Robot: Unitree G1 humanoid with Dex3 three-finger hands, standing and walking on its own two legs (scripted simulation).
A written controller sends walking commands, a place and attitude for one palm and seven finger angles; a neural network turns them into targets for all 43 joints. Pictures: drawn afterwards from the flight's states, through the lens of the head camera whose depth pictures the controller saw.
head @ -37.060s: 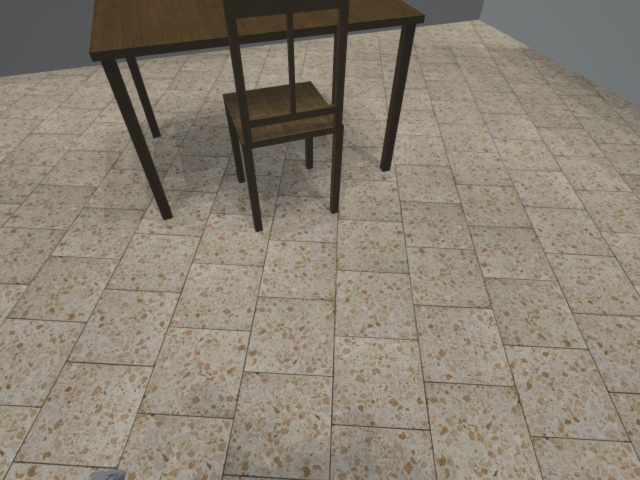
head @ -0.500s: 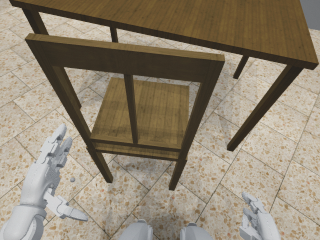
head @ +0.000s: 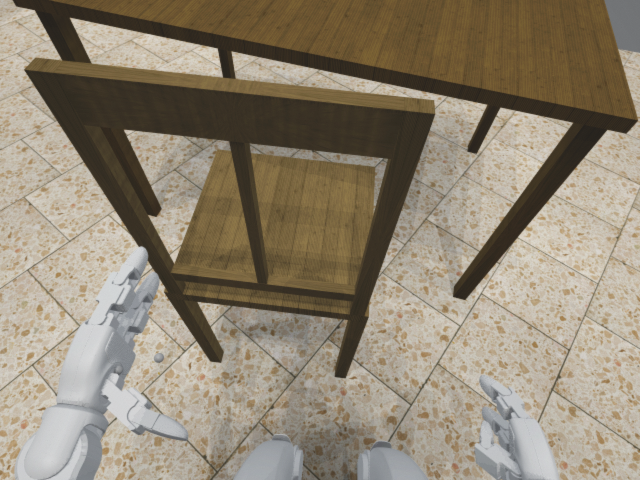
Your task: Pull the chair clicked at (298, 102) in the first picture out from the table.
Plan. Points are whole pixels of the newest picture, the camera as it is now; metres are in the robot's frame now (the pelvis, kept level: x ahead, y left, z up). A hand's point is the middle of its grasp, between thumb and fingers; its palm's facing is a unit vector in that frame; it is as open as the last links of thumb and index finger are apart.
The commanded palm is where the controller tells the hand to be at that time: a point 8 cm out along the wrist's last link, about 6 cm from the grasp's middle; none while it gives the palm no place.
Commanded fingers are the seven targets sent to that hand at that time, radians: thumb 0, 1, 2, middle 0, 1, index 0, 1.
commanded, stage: aim the fingers beside a spindle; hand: left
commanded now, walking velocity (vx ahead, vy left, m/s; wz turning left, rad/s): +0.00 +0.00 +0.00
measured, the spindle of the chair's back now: (253, 225) +0.44 +0.12 +0.02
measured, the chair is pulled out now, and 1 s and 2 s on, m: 0.18 0.18 0.18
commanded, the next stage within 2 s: push the fingers through the gap in 1.94 s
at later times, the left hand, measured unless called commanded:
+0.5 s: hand (205, 342) +0.27 +0.16 +0.02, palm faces -0.08 -1.00 -0.02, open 17.0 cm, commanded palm +0.26 +0.21 +0.02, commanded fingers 0.00 -0.50 0.30 -0.06 -0.08 -0.06 -0.08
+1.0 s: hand (243, 336) +0.29 +0.12 +0.00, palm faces -0.08 -1.00 -0.01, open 17.0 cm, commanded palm +0.27 +0.17 +0.00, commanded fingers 0.00 -0.50 0.30 -0.06 -0.08 -0.06 -0.08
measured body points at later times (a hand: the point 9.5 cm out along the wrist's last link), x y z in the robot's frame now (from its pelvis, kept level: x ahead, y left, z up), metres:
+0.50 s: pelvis +0.00 +0.00 -0.01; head +0.09 +0.01 +0.43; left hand +0.27 +0.21 +0.02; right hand +0.18 -0.24 -0.10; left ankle +0.01 +0.06 -0.65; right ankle +0.02 -0.10 -0.65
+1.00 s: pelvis +0.00 -0.01 -0.03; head +0.10 +0.00 +0.41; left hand +0.29 +0.17 +0.00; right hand +0.18 -0.24 -0.12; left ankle +0.01 +0.06 -0.65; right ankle +0.02 -0.10 -0.65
